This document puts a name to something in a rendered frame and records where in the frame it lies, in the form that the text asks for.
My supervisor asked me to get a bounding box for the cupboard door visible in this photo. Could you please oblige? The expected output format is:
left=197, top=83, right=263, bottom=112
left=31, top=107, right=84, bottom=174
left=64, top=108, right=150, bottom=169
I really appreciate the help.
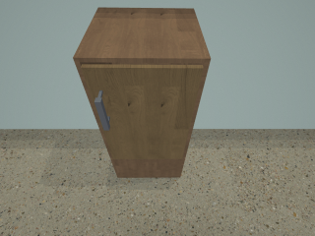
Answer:
left=81, top=64, right=204, bottom=159

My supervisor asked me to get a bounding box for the handle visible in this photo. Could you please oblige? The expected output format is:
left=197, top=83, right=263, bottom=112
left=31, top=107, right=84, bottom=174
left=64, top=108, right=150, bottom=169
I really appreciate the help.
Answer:
left=94, top=90, right=110, bottom=131

